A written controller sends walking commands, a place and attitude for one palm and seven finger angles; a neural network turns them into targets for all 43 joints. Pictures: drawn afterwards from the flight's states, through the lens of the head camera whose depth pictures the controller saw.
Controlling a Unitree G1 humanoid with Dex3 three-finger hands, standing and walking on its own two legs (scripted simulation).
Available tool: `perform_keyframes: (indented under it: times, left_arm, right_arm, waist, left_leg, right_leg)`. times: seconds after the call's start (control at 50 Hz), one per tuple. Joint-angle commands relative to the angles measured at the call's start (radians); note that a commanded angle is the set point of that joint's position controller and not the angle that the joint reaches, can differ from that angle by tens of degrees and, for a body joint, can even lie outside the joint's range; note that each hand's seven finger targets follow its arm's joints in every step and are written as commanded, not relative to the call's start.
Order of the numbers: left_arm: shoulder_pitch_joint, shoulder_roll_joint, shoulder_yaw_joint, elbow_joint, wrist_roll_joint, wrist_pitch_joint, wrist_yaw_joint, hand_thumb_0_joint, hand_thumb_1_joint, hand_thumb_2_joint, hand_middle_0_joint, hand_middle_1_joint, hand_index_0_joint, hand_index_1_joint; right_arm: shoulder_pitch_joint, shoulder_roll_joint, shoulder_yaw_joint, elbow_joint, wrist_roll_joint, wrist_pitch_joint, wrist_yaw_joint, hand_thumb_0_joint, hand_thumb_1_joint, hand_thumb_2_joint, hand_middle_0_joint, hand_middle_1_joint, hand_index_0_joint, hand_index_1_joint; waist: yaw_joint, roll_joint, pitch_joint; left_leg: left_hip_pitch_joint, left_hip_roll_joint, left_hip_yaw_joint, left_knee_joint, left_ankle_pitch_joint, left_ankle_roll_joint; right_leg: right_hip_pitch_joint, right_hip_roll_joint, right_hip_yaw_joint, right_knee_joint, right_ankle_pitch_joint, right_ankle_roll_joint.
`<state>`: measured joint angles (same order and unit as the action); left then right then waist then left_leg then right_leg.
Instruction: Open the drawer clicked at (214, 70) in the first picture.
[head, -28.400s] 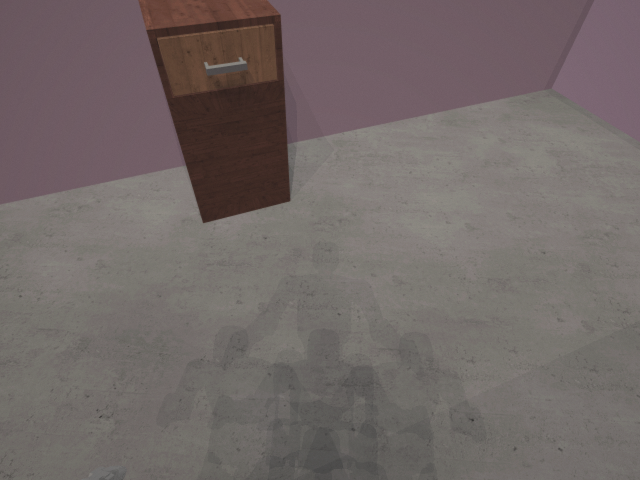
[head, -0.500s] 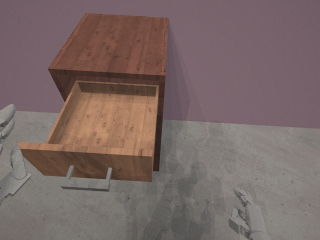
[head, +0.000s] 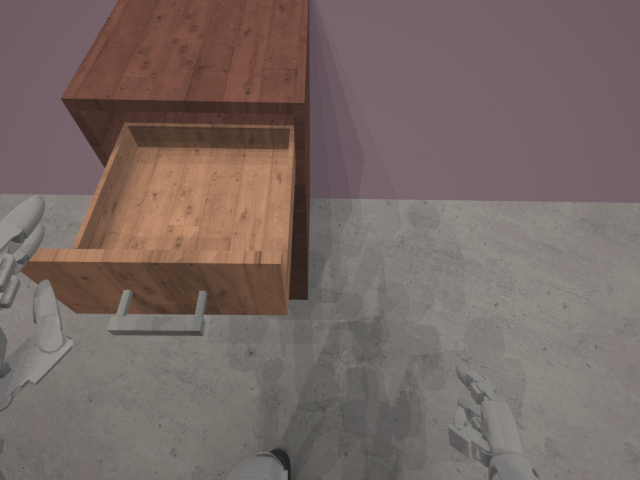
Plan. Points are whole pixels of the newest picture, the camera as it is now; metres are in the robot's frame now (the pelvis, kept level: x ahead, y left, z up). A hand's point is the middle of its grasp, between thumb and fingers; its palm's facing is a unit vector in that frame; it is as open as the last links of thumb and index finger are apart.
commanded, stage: step back with the hand held close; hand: left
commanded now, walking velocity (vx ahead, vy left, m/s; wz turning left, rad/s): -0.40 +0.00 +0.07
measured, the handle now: (161, 312) +0.33 +0.26 -0.08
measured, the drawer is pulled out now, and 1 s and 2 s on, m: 0.30 0.30 0.30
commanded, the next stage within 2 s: stop stepping back and stand still in 0.24 s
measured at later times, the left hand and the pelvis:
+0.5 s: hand out of the picture +0.07 +0.20 +0.17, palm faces +0.34 -0.80 -0.50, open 7.4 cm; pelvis -0.12 -0.04 +0.00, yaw +1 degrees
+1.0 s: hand out of the picture +0.00 +0.20 +0.17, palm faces +0.45 -0.77 -0.45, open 7.4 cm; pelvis -0.17 -0.05 +0.00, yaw +3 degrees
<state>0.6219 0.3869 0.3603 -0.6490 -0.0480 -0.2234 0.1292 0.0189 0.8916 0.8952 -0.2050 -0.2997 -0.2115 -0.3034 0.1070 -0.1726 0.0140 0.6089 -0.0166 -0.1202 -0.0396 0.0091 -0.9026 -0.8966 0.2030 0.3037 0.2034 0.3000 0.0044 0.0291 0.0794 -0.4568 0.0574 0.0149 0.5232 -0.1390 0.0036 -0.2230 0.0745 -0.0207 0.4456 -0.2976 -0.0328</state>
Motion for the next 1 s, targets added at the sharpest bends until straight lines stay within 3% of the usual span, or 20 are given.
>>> perform_keyframes:
  times: [0.0,0.04,0.14,0.18,0.2,0.24,0.34,0.4,0.44,0.46,0.48,0.56,0.62,0.66,0.7,0.74,0.84,0.9,0.94,0.98]
  left_arm:
    - [0.105,0.176,0.171,-0.122,-0.024,-0.057,0.018,0.000,0.900,0.900,-0.200,-0.300,-0.200,-0.300]
    - [0.121,0.161,0.171,-0.101,-0.014,-0.040,0.029,0.000,0.900,0.900,-0.200,-0.300,-0.200,-0.300]
    - [0.105,0.157,0.143,-0.143,0.007,-0.024,0.047,0.000,0.900,0.900,-0.200,-0.300,-0.200,-0.300]
    - [0.070,0.174,0.127,-0.199,0.002,-0.031,0.046,0.000,0.900,0.900,-0.200,-0.300,-0.200,-0.300]
    - [0.069,0.176,0.126,-0.245,0.001,-0.045,0.039,0.000,0.900,0.900,-0.200,-0.300,-0.200,-0.300]
    - [0.123,0.185,0.158,-0.239,-0.008,-0.059,0.032,0.000,0.900,0.900,-0.200,-0.300,-0.200,-0.300]
    - [0.098,0.126,0.129,-0.241,-0.005,-0.041,0.034,0.000,0.900,0.900,-0.200,-0.300,-0.200,-0.300]
    - [0.093,0.131,0.136,-0.203,-0.009,-0.016,0.040,0.000,0.900,0.900,-0.200,-0.300,-0.200,-0.300]
    - [0.025,0.162,0.139,-0.164,-0.007,-0.014,0.045,0.000,0.900,0.900,-0.200,-0.300,-0.200,-0.300]
    - [0.016,0.152,0.130,-0.126,-0.012,0.002,0.047,0.000,0.900,0.900,-0.200,-0.300,-0.200,-0.300]
    - [0.009,0.156,0.127,-0.116,-0.014,0.013,0.051,0.000,0.900,0.900,-0.200,-0.300,-0.200,-0.300]
    - [-0.014,0.131,0.094,-0.036,0.008,0.000,0.048,0.000,0.900,0.900,-0.200,-0.300,-0.200,-0.300]
    - [0.002,0.135,0.088,-0.070,0.034,-0.008,0.050,0.000,0.900,0.900,-0.200,-0.300,-0.200,-0.300]
    - [0.010,0.133,0.080,-0.155,0.033,-0.026,0.052,0.000,0.900,0.900,-0.200,-0.300,-0.200,-0.300]
    - [0.000,0.165,0.098,-0.229,0.032,-0.054,0.048,0.000,0.900,0.900,-0.200,-0.300,-0.200,-0.300]
    - [0.053,0.172,0.130,-0.180,0.039,-0.041,0.051,0.000,0.900,0.900,-0.200,-0.300,-0.200,-0.300]
    - [-0.007,0.136,0.114,-0.048,0.026,-0.046,0.043,0.000,0.900,0.900,-0.200,-0.300,-0.200,-0.300]
    - [-0.048,0.125,0.097,-0.003,0.029,-0.055,0.035,0.000,0.900,0.900,-0.200,-0.300,-0.200,-0.300]
    - [-0.094,0.111,0.076,-0.015,0.026,-0.058,0.034,0.000,0.900,0.900,-0.200,-0.300,-0.200,-0.300]
    - [-0.077,0.126,0.086,-0.048,0.029,-0.047,0.040,0.000,0.900,0.900,-0.200,-0.300,-0.200,-0.300]
  right_arm:
    - [-0.076,-0.118,-0.083,-0.188,0.055,-0.005,-0.012,0.000,-0.900,-0.900,0.200,0.300,0.200,0.300]
    - [-0.097,-0.079,-0.057,-0.194,0.042,0.014,-0.025,0.000,-0.900,-0.900,0.200,0.300,0.200,0.300]
    - [-0.073,-0.095,-0.041,-0.183,0.029,0.050,-0.061,0.000,-0.900,-0.900,0.200,0.300,0.200,0.300]
    - [-0.059,-0.118,-0.071,-0.184,0.044,0.044,-0.061,0.000,-0.900,-0.900,0.200,0.300,0.200,0.300]
    - [-0.033,-0.142,-0.087,-0.195,0.050,0.028,-0.047,0.000,-0.900,-0.900,0.200,0.300,0.200,0.300]
    - [-0.029,-0.124,-0.098,-0.193,0.036,-0.022,-0.025,0.000,-0.900,-0.900,0.200,0.300,0.200,0.300]
    - [0.005,-0.139,-0.088,-0.148,0.025,-0.065,-0.008,0.000,-0.900,-0.900,0.200,0.300,0.200,0.300]
    - [-0.007,-0.154,-0.070,-0.175,0.041,-0.055,-0.007,0.000,-0.900,-0.900,0.200,0.300,0.200,0.300]
    - [-0.012,-0.140,-0.058,-0.190,0.045,-0.042,-0.012,0.000,-0.900,-0.900,0.200,0.300,0.200,0.300]
    - [0.018,-0.143,-0.074,-0.178,0.054,-0.034,-0.020,0.000,-0.900,-0.900,0.200,0.300,0.200,0.300]
    - [0.013,-0.146,-0.078,-0.167,0.050,-0.022,-0.022,0.000,-0.900,-0.900,0.200,0.300,0.200,0.300]
    - [-0.016,-0.128,-0.042,-0.146,0.023,-0.014,-0.040,0.000,-0.900,-0.900,0.200,0.300,0.200,0.300]
    - [0.008,-0.139,-0.044,-0.146,0.021,-0.037,-0.041,0.000,-0.900,-0.900,0.200,0.300,0.200,0.300]
    - [0.041,-0.151,-0.048,-0.155,0.013,-0.063,-0.036,0.000,-0.900,-0.900,0.200,0.300,0.200,0.300]
    - [0.028,-0.186,-0.074,-0.182,0.012,-0.081,-0.031,0.000,-0.900,-0.900,0.200,0.300,0.200,0.300]
    - [0.027,-0.144,-0.064,-0.162,0.023,-0.079,-0.022,0.000,-0.900,-0.900,0.200,0.300,0.200,0.300]
    - [0.036,-0.172,-0.073,-0.127,0.029,-0.075,-0.033,0.000,-0.900,-0.900,0.200,0.300,0.200,0.300]
    - [0.063,-0.161,-0.086,-0.122,0.036,-0.053,-0.031,0.000,-0.900,-0.900,0.200,0.300,0.200,0.300]
    - [0.064,-0.153,-0.080,-0.106,0.028,-0.043,-0.020,0.000,-0.900,-0.900,0.200,0.300,0.200,0.300]
    - [0.044,-0.137,-0.057,-0.111,0.026,-0.045,-0.024,0.000,-0.900,-0.900,0.200,0.300,0.200,0.300]
  waist:
    - [0.005,-0.239,-0.282]
    - [-0.008,-0.193,-0.245]
    - [-0.024,-0.119,-0.258]
    - [-0.023,-0.025,-0.287]
    - [-0.003,0.065,-0.341]
    - [0.005,0.197,-0.361]
    - [-0.006,0.160,-0.250]
    - [0.000,0.115,-0.192]
    - [-0.023,-0.120,-0.110]
    - [-0.022,-0.243,-0.131]
    - [-0.013,-0.240,-0.109]
    - [-0.033,-0.177,-0.109]
    - [-0.017,-0.173,-0.121]
    - [-0.024,-0.037,-0.138]
    - [-0.006,0.184,-0.152]
    - [-0.008,0.234,-0.147]
    - [-0.020,0.000,-0.006]
    - [-0.033,-0.185,-0.029]
    - [-0.041,-0.234,-0.076]
    - [-0.039,-0.154,-0.098]
  left_leg:
    - [0.057,-0.080,-0.020,0.383,-0.283,-0.014]
    - [-0.068,-0.063,-0.072,0.441,-0.360,-0.020]
    - [0.043,-0.057,0.006,-0.065,-0.116,-0.013]
    - [0.226,0.061,-0.036,-0.189,0.411,0.020]
    - [0.351,0.149,-0.077,-0.144,0.654,0.048]
    - [0.411,0.248,-0.159,-0.107,0.814,0.100]
    - [0.340,0.234,-0.116,-0.121,0.605,0.107]
    - [0.152,0.160,-0.071,-0.091,0.053,0.069]
    - [0.081,0.012,0.015,0.069,-0.322,0.005]
    - [0.144,-0.066,0.018,0.303,-0.338,-0.018]
    - [0.141,-0.068,-0.017,0.461,-0.300,-0.014]
    - [0.145,-0.059,0.010,0.340,-0.256,0.002]
    - [0.222,-0.066,0.043,0.007,-0.302,0.046]
    - [0.249,-0.043,0.028,-0.248,-0.260,0.069]
    - [0.242,0.100,-0.130,-0.316,-0.143,0.103]
    - [0.137,0.157,-0.201,-0.321,-0.296,0.121]
    - [0.012,0.082,-0.107,-0.137,-0.231,0.093]
    - [0.070,-0.068,0.013,0.154,-0.382,0.047]
    - [0.135,-0.058,0.010,0.211,-0.306,0.048]
    - [0.251,-0.043,0.017,-0.012,-0.267,0.057]
  right_leg:
    - [0.018,-0.395,0.226,-0.100,0.848,-0.082]
    - [0.082,-0.411,0.201,-0.069,0.935,-0.125]
    - [0.207,-0.277,0.087,0.049,1.014,-0.022]
    - [0.130,-0.190,0.020,0.131,0.756,0.054]
    - [0.028,-0.149,0.019,0.177,0.405,0.066]
    - [-0.125,-0.117,0.030,0.272,-0.054,0.041]
    - [-0.125,-0.099,-0.003,0.261,-0.094,0.047]
    - [0.061,-0.121,-0.025,-0.004,0.029,0.058]
    - [-0.004,-0.244,0.131,-0.205,0.003,0.008]
    - [-0.186,-0.366,0.334,-0.318,-0.316,-0.065]
    - [-0.246,-0.413,0.400,-0.358,-0.344,-0.098]
    - [-0.194,-0.337,0.181,-0.308,-0.286,-0.053]
    - [-0.119,-0.330,0.182,-0.306,-0.289,-0.037]
    - [-0.017,-0.262,0.143,-0.194,-0.235,-0.016]
    - [0.037,-0.129,0.021,0.085,-0.029,0.019]
    - [0.013,-0.105,-0.045,0.211,-0.104,0.039]
    - [0.111,-0.125,0.013,-0.043,0.015,0.025]
    - [-0.073,-0.318,0.393,-0.309,-0.467,-0.063]
    - [-0.091,-0.365,0.362,-0.309,-0.356,-0.102]
    - [-0.115,-0.308,0.225,-0.244,-0.280,-0.067]
